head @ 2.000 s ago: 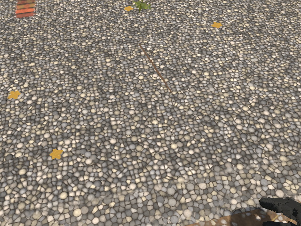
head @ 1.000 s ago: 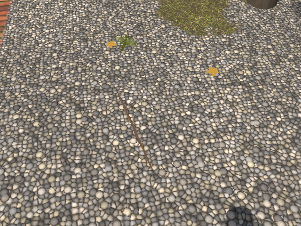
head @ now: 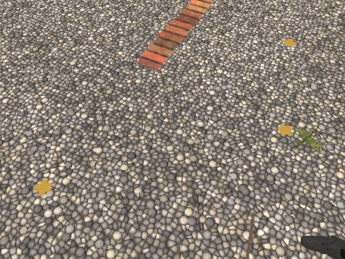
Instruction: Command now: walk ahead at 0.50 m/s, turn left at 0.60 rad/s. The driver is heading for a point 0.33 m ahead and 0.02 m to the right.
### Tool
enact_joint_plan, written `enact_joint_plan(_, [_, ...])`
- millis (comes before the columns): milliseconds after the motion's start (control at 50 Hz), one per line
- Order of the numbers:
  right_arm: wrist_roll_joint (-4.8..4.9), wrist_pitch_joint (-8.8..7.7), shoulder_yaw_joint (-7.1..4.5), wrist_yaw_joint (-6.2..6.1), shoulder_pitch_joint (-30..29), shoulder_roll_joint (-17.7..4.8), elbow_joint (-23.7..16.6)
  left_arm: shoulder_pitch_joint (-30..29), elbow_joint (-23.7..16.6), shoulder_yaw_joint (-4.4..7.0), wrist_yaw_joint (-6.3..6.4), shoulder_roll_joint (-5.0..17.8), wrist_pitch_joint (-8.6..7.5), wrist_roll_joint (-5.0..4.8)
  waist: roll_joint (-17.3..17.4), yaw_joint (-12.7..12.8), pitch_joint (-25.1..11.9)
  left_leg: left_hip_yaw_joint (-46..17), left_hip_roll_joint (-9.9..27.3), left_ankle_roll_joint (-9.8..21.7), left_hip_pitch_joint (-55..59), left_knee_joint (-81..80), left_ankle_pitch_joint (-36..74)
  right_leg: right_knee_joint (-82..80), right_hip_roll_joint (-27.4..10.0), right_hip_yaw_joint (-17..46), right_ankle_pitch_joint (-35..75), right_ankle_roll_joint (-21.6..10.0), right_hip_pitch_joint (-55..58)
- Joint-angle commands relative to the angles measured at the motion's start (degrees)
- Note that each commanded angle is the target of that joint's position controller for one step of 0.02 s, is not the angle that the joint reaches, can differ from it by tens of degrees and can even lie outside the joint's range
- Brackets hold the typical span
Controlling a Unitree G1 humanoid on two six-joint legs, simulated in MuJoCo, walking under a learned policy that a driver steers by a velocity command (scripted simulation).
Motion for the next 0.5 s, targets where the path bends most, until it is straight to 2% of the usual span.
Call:
enact_joint_plan(20, [-0.21,-0.34,-3.57,0.0,6.5,-8.19,-3.09,-2.75,-3.25,3.07,0.7,12.66,0.5,-1.08,-6.97,-8.64,-5.16,5.22,-6.3,4.29,13.81,-3.35,-4.58,14.94,-13.37,2.03,61.18,-7.69,-1.23])
enact_joint_plan(40, [0.0,0.07,-5.5,-0.85,16.56,-11.49,-0.33,-2.64,-3.53,2.44,0.94,11.15,0.51,-0.87,-4.98,-13.69,-10.26,3.66,-7.64,6.6,29.61,-6.17,-1.1,28.37,-11.26,0.84,56.44,-5.67,-9.3])
enact_joint_plan(60, [0.42,0.49,-6.73,-2.12,21.3,-16.96,0.87,-0.23,-5.52,0.44,0.71,4.95,0.04,1.88,7.49,-12.43,-14.6,-17.17,5.1,12.04,48.06,-6.6,-1.44,48.35,-6.02,1.0,17.18,-2.73,-30.12])
enact_joint_plan(80, [0.29,-0.63,-6.23,-1.69,19.18,-19.02,-1.5,0.3,-8.42,-1.02,0.07,2.8,-1.93,1.74,13.8,-9.17,-23.89,-48.94,15.66,22.07,57.7,-16.87,-13.64,63.03,4.04,13.33,-13.07,-1.11,-45.8])
enact_joint_plan(100, [-0.05,-1.54,-4.72,-1.12,18.96,-13.79,-1.31,-6.37,-9.51,0.32,-0.69,8.25,-3.41,-0.43,5.89,-12.62,-20.61,-44.97,14.73,18.81,55.62,-20.33,-15.93,64.8,0.66,19.61,-8.8,-1.94,-52.17])
enact_joint_plan(120, [-0.27,-2.15,-4.01,-1.1,17.24,-11.85,-0.69,-8.84,-10.56,0.07,-0.99,8.11,-4.25,-1.29,4.64,-11.37,-13.09,-36.81,12.71,16.67,48.01,-20.62,-12.99,61.24,-1.39,18.56,-3.82,-3.03,-53.17])
enact_joint_plan(140, [-0.26,-2.4,-3.53,-1.18,13.37,-10.56,-0.84,-8.67,-9.83,-0.08,-0.55,7.25,-4.5,-0.11,-0.45,-8.39,-8.72,-30.78,10.03,14.69,39.2,-20.8,-7.18,55.95,-3.7,18.55,0.21,-2.89,-49.88])
enact_joint_plan(160, [-0.63,-2.54,-2.95,-1.37,10.28,-8.91,-1.42,-7.89,-9.3,0.34,-0.26,7.83,-4.15,1.15,0.14,-6.26,-6.75,-26.57,8.14,13.75,32.91,-21.45,-0.83,51.47,-5.13,18.78,2.64,-2.39,-45.93])
enact_joint_plan(180, [-1.33,-2.55,-2.52,-1.66,7.89,-8.23,-2.2,-6.63,-8.75,0.52,-0.36,7.99,-3.35,1.37,1.41,-4.57,-5.51,-23.81,7.3,13.45,28.39,-22.32,7.36,50.2,-5.77,18.48,4.03,-1.66,-42.63])
enact_joint_plan(220, [-1.61,-2.89,-2.52,-2.28,6.97,-8.63,-1.44,-5.08,-7.86,0.28,-0.2,6.57,-2.03,2.01,0.88,-3.4,-5.45,-18.33,6.67,13.87,23.37,-21.92,25.14,47.01,-5.15,16.69,4.92,0.5,-39.11])
enact_joint_plan(260, [-1.56,-2.79,-2.65,-3.13,7.97,-9.52,0.13,-6.63,-8.17,-0.35,0.09,4.59,-1.37,2.27,0.77,-3.61,-5.08,-12.85,4.65,12.74,20.57,-21.23,33.37,40.8,-3.83,15.31,9.65,1.91,-37.89])
enact_joint_plan(300, [-1.17,-2.18,-2.52,-3.79,8.58,-9.38,1.38,-9.89,-8.72,-1.19,-0.13,2.75,-1.28,2.19,2.03,-4.93,-5.3,-8.71,1.78,10.24,19.47,-20.21,32.8,31.57,-2.51,14.47,17.96,1.95,-35.21])
enact_joint_plan(340, [-0.98,-1.59,-2.4,-4.22,10.64,-9.27,2.78,-13.49,-9.23,-1.58,-0.8,2.3,-1.56,1.8,2.78,-7.21,-6.12,-8.29,1.31,8.63,20.46,-19.52,28.58,23.6,-0.76,14.26,26.75,1.46,-32.25])
enact_joint_plan(400, [-1.16,-1.25,-2.03,-4.21,11.98,-8.85,4.62,-15.41,-9.69,-1.23,-1.67,3.59,-1.78,1.59,3.51,-8.12,-6.06,-11.6,4.0,8.17,24.54,-17.32,23.62,17.9,-0.03,15.86,28.24,-0.06,-31.25])
enact_joint_plan(440, [-1.19,-1.18,-1.77,-4.1,11.64,-8.23,5.5,-14.79,-9.78,-0.53,-1.98,5.17,-2.0,2.16,3.89,-7.3,-5.81,-14.38,5.54,7.49,27.49,-13.49,22.55,14.99,0.14,16.5,24.18,-1.94,-30.82])
enact_joint_plan(460, [-1.08,-1.08,-1.6,-4.11,10.87,-7.82,5.82,-13.17,-9.26,-0.27,-2.01,5.41,-2.15,2.47,3.84,-6.08,-5.86,-14.94,5.17,6.69,28.1,-10.82,21.89,12.48,0.48,16.09,24.3,-3.02,-28.77])
enact_joint_plan(480, [-1.0,-1.03,-1.31,-4.12,10.43,-7.0,6.08,-10.8,-8.4,-0.12,-1.89,5.48,-2.42,2.9,2.98,-4.58,-6.38,-14.26,3.03,5.13,27.62,-7.1,20.87,8.31,0.48,15.47,31.18,-4.26,-24.03])
enact_joint_plan(500, [-1.94,-1.28,-0.87,-4.12,12.12,-5.62,5.72,-9.4,-8.6,0.2,-1.44,7.93,-2.7,3.62,-0.87,-5.1,-9.63,-12.6,-1.08,2.45,24.9,-0.93,14.62,9.46,-4.65,19.95,53.0,-6.26,-15.72])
